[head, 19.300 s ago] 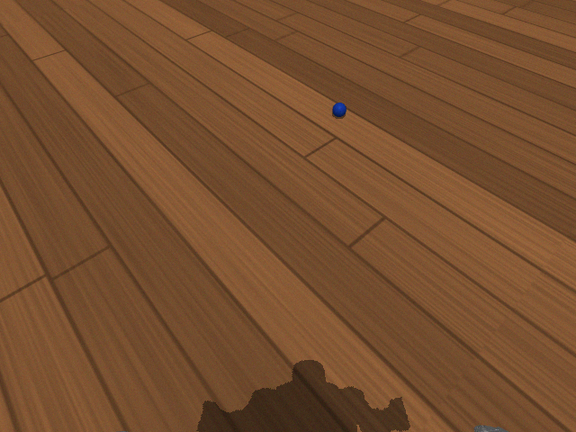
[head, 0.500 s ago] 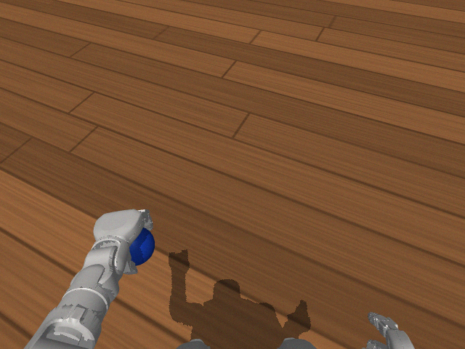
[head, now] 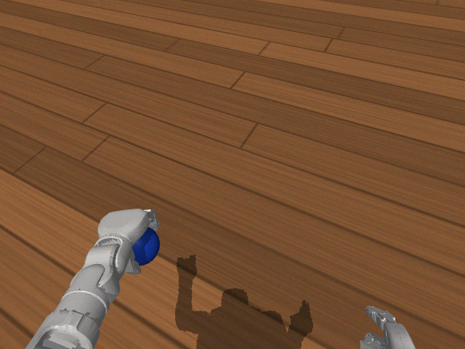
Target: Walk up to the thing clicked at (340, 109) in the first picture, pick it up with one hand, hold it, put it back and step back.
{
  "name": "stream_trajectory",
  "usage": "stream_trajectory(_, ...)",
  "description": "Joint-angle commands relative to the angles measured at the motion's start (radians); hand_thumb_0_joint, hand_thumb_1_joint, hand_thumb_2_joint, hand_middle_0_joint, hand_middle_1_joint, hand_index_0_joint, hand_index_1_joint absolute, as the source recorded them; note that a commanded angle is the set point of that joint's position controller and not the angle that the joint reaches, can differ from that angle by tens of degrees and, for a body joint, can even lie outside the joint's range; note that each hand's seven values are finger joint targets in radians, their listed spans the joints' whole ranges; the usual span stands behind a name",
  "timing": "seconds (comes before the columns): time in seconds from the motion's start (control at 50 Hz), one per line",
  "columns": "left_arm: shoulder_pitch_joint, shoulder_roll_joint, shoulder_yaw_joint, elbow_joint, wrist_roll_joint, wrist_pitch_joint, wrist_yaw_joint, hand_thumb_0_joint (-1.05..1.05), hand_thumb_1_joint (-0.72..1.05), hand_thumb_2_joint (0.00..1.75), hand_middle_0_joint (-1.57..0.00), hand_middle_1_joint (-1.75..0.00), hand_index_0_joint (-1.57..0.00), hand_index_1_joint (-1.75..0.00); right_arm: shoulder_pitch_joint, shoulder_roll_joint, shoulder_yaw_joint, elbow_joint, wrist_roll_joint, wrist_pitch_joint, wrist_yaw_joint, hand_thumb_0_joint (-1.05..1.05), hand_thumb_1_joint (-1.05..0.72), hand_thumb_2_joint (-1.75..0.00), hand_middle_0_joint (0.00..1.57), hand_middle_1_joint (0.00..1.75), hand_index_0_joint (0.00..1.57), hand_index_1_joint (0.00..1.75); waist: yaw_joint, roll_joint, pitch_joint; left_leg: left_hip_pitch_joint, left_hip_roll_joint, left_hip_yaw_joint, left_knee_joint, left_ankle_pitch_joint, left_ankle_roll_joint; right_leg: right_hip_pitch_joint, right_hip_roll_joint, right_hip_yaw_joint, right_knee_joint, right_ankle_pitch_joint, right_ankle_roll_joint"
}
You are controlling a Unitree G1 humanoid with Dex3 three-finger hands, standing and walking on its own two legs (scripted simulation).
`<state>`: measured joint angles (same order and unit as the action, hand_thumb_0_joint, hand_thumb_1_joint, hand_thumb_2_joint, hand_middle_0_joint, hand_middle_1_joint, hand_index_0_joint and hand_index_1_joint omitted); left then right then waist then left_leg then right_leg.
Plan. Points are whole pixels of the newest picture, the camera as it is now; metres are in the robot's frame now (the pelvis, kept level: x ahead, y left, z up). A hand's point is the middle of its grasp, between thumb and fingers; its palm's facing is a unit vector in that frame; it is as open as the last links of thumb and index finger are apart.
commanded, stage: hold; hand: left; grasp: from above
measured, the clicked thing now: (139, 245) +0.32 +0.22 -0.07
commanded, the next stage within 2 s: crouch in 1.24 s
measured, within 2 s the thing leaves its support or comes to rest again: neither
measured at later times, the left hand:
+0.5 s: hand (130, 250) +0.29 +0.22 -0.03, palm faces -0.43 -0.05 -0.90, open 10.6 cm
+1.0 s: hand (128, 256) +0.28 +0.22 -0.02, palm faces -0.44 -0.05 -0.90, open 10.6 cm
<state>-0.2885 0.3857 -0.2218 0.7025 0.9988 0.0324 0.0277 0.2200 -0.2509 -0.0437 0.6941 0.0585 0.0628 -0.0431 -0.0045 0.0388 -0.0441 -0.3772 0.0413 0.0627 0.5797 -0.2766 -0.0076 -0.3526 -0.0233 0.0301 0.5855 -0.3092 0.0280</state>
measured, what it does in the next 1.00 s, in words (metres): stands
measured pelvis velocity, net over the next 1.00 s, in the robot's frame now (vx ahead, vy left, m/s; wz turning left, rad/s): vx -0.02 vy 0.00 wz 0.00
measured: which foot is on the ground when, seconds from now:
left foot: down 0.00-1.00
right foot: down 0.00-1.00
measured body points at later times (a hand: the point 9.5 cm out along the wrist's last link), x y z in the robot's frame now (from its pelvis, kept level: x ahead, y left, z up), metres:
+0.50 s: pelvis -0.01 +0.00 +0.01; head +0.00 -0.02 +0.46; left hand +0.31 +0.22 +0.03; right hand +0.13 -0.26 -0.11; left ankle +0.01 +0.12 -0.73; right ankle -0.01 -0.14 -0.73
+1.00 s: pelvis -0.02 +0.00 +0.01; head -0.01 -0.02 +0.46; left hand +0.30 +0.22 +0.03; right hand +0.13 -0.25 -0.10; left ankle +0.01 +0.12 -0.73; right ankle -0.01 -0.14 -0.73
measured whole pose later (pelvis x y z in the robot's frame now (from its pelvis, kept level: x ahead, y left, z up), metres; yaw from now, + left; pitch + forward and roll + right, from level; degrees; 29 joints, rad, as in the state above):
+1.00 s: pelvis -0.02 +0.00 +0.01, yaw +0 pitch +0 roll +1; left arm -0.26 0.40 -0.23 0.61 0.99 0.02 -0.04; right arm 0.18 -0.25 -0.02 0.67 0.07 0.09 -0.06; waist 0.02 0.04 0.00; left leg -0.27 0.04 0.07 0.46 -0.19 -0.01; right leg -0.26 -0.02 0.03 0.49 -0.24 0.02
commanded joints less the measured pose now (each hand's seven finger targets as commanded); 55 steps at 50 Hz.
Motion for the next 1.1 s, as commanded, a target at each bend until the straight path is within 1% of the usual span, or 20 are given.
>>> stream_trajectory(0.0, -0.296, 0.188, 0.092, -0.185, -0.005, 0.002, 0.029, 0.00, 0.53, 0.91, -0.90, -0.85, -0.92, -0.84, -0.046, -0.136, -0.044, -0.134, 0.001, -0.030, -0.005, 0.00, -0.91, -0.90, 0.20, 0.30, 0.20, 0.30, -0.004, -0.029, -0.246, 0.186, -0.045, -0.010, -0.069, 0.266, 0.018, 0.072, 0.055, -0.024, -0.093, 0.271, -0.025)
stream_trajectory(0.08, -0.311, 0.210, 0.107, -0.219, -0.002, 0.002, 0.015, 0.00, 0.52, 0.92, -0.90, -0.85, -0.91, -0.84, -0.059, -0.136, -0.045, -0.144, 0.003, -0.021, -0.006, 0.00, -0.91, -0.90, 0.20, 0.30, 0.20, 0.30, 0.010, -0.019, -0.259, 0.204, -0.048, -0.004, -0.078, 0.283, 0.022, 0.091, 0.049, -0.022, -0.104, 0.291, -0.024)
stream_trajectory(0.16, -0.289, 0.189, 0.090, -0.203, -0.004, 0.006, 0.003, 0.00, 0.52, 0.94, -0.89, -0.88, -0.91, -0.87, -0.060, -0.138, -0.042, -0.149, 0.005, -0.016, -0.007, 0.00, -0.91, -0.90, 0.20, 0.30, 0.20, 0.30, -0.007, -0.040, -0.232, 0.210, -0.045, -0.004, -0.096, 0.263, 0.024, 0.086, 0.052, -0.023, -0.121, 0.266, -0.024)
stream_trajectory(0.18, -0.303, 0.192, 0.092, -0.233, -0.007, 0.004, 0.002, 0.00, 0.52, 0.94, -0.90, -0.88, -0.91, -0.87, -0.071, -0.134, -0.040, -0.155, 0.006, -0.015, -0.007, 0.00, -0.91, -0.90, 0.20, 0.30, 0.20, 0.30, 0.009, -0.020, -0.228, 0.209, -0.044, -0.006, -0.105, 0.254, 0.021, 0.088, 0.052, -0.025, -0.122, 0.253, -0.028)
stream_trajectory(0.36, -0.312, 0.212, 0.105, -0.267, -0.009, 0.001, -0.017, 0.00, 0.53, 0.96, -0.91, -0.89, -0.92, -0.88, -0.095, -0.132, -0.036, -0.166, 0.009, -0.009, -0.012, 0.00, -0.91, -0.90, 0.20, 0.30, 0.20, 0.30, 0.014, -0.019, -0.231, 0.230, -0.046, -0.002, -0.126, 0.240, 0.024, 0.108, 0.049, -0.022, -0.146, 0.236, -0.027)
stream_trajectory(0.42, -0.300, 0.192, 0.083, -0.265, -0.009, -0.001, -0.024, 0.00, 0.53, 0.97, -0.90, -0.91, -0.91, -0.90, -0.093, -0.133, -0.033, -0.169, 0.010, -0.008, -0.014, 0.00, -0.91, -0.90, 0.20, 0.30, 0.20, 0.30, 0.006, -0.032, -0.213, 0.235, -0.045, -0.002, -0.135, 0.232, 0.026, 0.102, 0.049, -0.021, -0.154, 0.230, -0.027)
stream_trajectory(0.44, -0.305, 0.213, 0.104, -0.269, -0.011, -0.004, -0.026, 0.00, 0.52, 0.96, -0.89, -0.91, -0.91, -0.90, -0.098, -0.134, -0.035, -0.169, 0.011, -0.008, -0.015, 0.00, -0.91, -0.90, 0.20, 0.30, 0.20, 0.30, 0.013, -0.024, -0.212, 0.238, -0.044, -0.003, -0.140, 0.223, 0.025, 0.104, 0.049, -0.022, -0.158, 0.218, -0.029)
stream_trajectory(0.54, -0.279, 0.187, 0.087, -0.274, -0.015, -0.002, -0.035, 0.00, 0.49, 0.96, -0.88, -0.90, -0.89, -0.89, -0.110, -0.128, -0.030, -0.173, 0.011, -0.011, -0.017, 0.00, -0.91, -0.90, 0.20, 0.30, 0.20, 0.30, 0.016, -0.030, -0.198, 0.242, -0.040, -0.007, -0.153, 0.217, 0.020, 0.109, 0.053, -0.028, -0.163, 0.201, -0.032)
stream_trajectory(0.58, -0.283, 0.232, 0.127, -0.263, -0.007, -0.002, -0.034, 0.00, 0.48, 0.95, -0.87, -0.90, -0.88, -0.89, -0.111, -0.133, -0.031, -0.174, 0.012, -0.010, -0.018, 0.00, -0.91, -0.90, 0.20, 0.30, 0.20, 0.30, 0.022, -0.029, -0.206, 0.246, -0.043, -0.005, -0.154, 0.222, 0.022, 0.118, 0.050, -0.024, -0.169, 0.206, -0.031)
stream_trajectory(0.62, -0.319, 0.193, 0.079, -0.286, -0.015, -0.004, -0.043, 0.00, 0.50, 0.94, -0.87, -0.91, -0.89, -0.89, -0.119, -0.124, -0.025, -0.176, 0.012, -0.010, -0.018, 0.00, -0.91, -0.90, 0.20, 0.30, 0.20, 0.30, 0.010, -0.036, -0.195, 0.247, -0.045, -0.003, -0.155, 0.221, 0.026, 0.107, 0.047, -0.022, -0.174, 0.215, -0.027)
stream_trajectory(0.66, -0.277, 0.219, 0.115, -0.256, -0.016, -0.002, -0.045, 0.00, 0.50, 0.96, -0.88, -0.91, -0.89, -0.89, -0.112, -0.129, -0.028, -0.173, 0.014, -0.010, -0.021, 0.00, -0.91, -0.90, 0.20, 0.30, 0.20, 0.30, 0.014, -0.036, -0.191, 0.246, -0.046, 0.000, -0.157, 0.211, 0.027, 0.109, 0.045, -0.021, -0.180, 0.203, -0.026)
stream_trajectory(0.72, -0.292, 0.183, 0.070, -0.281, -0.014, -0.007, -0.056, 0.00, 0.51, 0.97, -0.88, -0.91, -0.90, -0.90, -0.126, -0.123, -0.023, -0.179, 0.014, -0.014, -0.021, 0.00, -0.91, -0.90, 0.20, 0.30, 0.20, 0.30, 0.009, -0.046, -0.183, 0.253, -0.047, -0.003, -0.164, 0.188, 0.027, 0.099, 0.045, -0.021, -0.187, 0.178, -0.027)
stream_trajectory(0.76, -0.286, 0.213, 0.106, -0.276, -0.020, -0.009, -0.051, 0.00, 0.51, 0.94, -0.87, -0.91, -0.90, -0.89, -0.118, -0.126, -0.023, -0.174, 0.014, -0.015, -0.023, 0.00, -0.91, -0.90, 0.20, 0.30, 0.20, 0.30, 0.017, -0.031, -0.192, 0.251, -0.045, -0.003, -0.167, 0.192, 0.024, 0.104, 0.048, -0.023, -0.185, 0.178, -0.030)
stream_trajectory(0.8, -0.278, 0.200, 0.095, -0.290, -0.023, -0.013, -0.050, 0.00, 0.50, 0.92, -0.87, -0.91, -0.89, -0.89, -0.128, -0.125, -0.022, -0.182, 0.014, -0.015, -0.023, 0.00, -0.91, -0.90, 0.20, 0.30, 0.20, 0.30, 0.020, -0.018, -0.178, 0.249, -0.041, -0.007, -0.178, 0.171, 0.019, 0.104, 0.051, -0.025, -0.185, 0.154, -0.034)
stream_trajectory(0.9, -0.322, 0.237, 0.124, -0.279, -0.004, -0.016, -0.031, 0.00, 0.50, 0.94, -0.87, -0.92, -0.89, -0.90, -0.124, -0.125, -0.022, -0.169, 0.011, -0.016, -0.025, 0.00, -0.91, -0.91, 0.20, 0.30, 0.20, 0.30, 0.016, -0.025, -0.199, 0.260, -0.047, -0.001, -0.166, 0.192, 0.024, 0.108, 0.045, -0.019, -0.187, 0.177, -0.029)
stream_trajectory(0.94, -0.341, 0.192, 0.082, -0.292, -0.011, -0.015, -0.029, 0.00, 0.51, 0.95, -0.88, -0.93, -0.90, -0.91, -0.120, -0.123, -0.022, -0.168, 0.011, -0.019, -0.024, 0.00, -0.91, -0.90, 0.20, 0.30, 0.20, 0.30, 0.006, -0.022, -0.207, 0.268, -0.044, -0.003, -0.168, 0.190, 0.023, 0.101, 0.047, -0.021, -0.186, 0.179, -0.030)
stream_trajectory(0.98, -0.258, 0.196, 0.106, -0.235, -0.012, -0.007, -0.022, 0.00, 0.52, 0.95, -0.89, -0.91, -0.91, -0.89, -0.123, -0.124, -0.026, -0.166, 0.012, -0.018, -0.022, 0.00, -0.91, -0.91, 0.20, 0.30, 0.20, 0.30, 0.020, -0.043, -0.192, 0.258, -0.045, -0.003, -0.169, 0.199, 0.023, 0.111, 0.046, -0.025, -0.187, 0.180, -0.030)
stream_trajectory(1.0, -0.295, 0.193, 0.094, -0.297, -0.015, -0.011, -0.022, 0.00, 0.51, 0.95, -0.88, -0.91, -0.90, -0.89, -0.120, -0.124, -0.028, -0.168, 0.012, -0.019, -0.022, 0.00, -0.91, -0.90, 0.20, 0.30, 0.20, 0.30, 0.020, -0.017, -0.227, 0.272, -0.046, 0.000, -0.166, 0.214, 0.022, 0.123, 0.045, -0.022, -0.181, 0.200, -0.030)
stream_trajectory(1.04, -0.250, 0.200, 0.102, -0.259, -0.008, -0.004, -0.022, 0.00, 0.51, 0.96, -0.90, -0.89, -0.91, -0.88, -0.130, -0.121, -0.026, -0.167, 0.012, -0.017, -0.022, 0.00, -0.91, -0.91, 0.20, 0.30, 0.20, 0.30, 0.023, -0.024, -0.199, 0.262, -0.045, -0.001, -0.166, 0.219, 0.021, 0.118, 0.046, -0.027, -0.184, 0.199, -0.031)
stream_trajectory(1.08, -0.297, 0.211, 0.104, -0.289, -0.008, -0.008, -0.022, 0.00, 0.51, 0.96, -0.91, -0.88, -0.91, -0.88, -0.131, -0.121, -0.027, -0.162, 0.012, -0.016, -0.023, 0.00, -0.91, -0.91, 0.20, 0.30, 0.20, 0.30, 0.020, -0.023, -0.203, 0.264, -0.048, 0.000, -0.165, 0.215, 0.022, 0.119, 0.043, -0.023, -0.188, 0.201, -0.029)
